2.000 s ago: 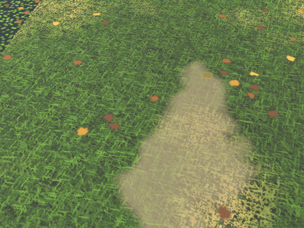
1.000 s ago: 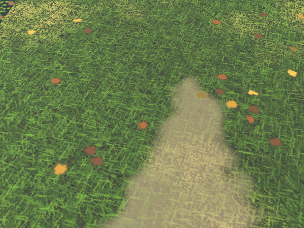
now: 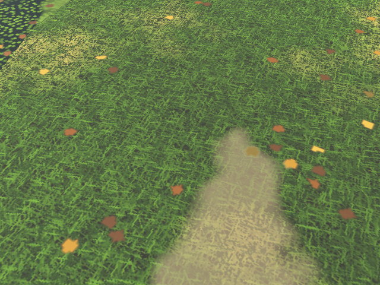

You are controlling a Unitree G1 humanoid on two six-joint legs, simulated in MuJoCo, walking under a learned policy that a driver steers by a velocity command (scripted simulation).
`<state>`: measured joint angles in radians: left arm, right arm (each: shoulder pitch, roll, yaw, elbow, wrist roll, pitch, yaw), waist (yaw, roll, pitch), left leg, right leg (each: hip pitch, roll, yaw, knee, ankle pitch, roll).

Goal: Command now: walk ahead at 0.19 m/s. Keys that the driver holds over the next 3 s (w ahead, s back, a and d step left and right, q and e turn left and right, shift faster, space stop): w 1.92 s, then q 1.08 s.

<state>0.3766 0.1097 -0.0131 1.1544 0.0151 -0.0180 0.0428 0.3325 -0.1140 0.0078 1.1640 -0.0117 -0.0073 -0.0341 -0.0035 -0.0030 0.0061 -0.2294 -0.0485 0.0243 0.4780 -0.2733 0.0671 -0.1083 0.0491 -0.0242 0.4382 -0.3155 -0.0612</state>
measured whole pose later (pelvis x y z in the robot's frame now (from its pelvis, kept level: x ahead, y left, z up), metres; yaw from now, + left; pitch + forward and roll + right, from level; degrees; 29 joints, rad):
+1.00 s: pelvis +0.47 +0.03 +0.00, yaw +0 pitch -1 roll -1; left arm 0.38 0.18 0.05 1.07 0.02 -0.10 0.00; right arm 0.21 -0.20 -0.05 0.97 -0.04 -0.05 0.02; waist 0.01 0.02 0.05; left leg -0.57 0.09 0.00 1.07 -0.22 0.07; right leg -0.13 0.09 -0.12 0.30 -0.17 -0.11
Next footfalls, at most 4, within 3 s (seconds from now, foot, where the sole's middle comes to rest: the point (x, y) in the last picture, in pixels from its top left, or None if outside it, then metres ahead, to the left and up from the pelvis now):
0.26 left None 0.16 0.13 -0.78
0.76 right None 0.50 -0.02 -0.78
1.32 left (158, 217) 0.81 0.15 -0.78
1.88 right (200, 159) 1.12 -0.02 -0.78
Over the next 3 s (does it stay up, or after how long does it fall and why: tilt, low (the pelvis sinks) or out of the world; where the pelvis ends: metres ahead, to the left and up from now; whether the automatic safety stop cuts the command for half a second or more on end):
stays up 1.15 0.02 0.00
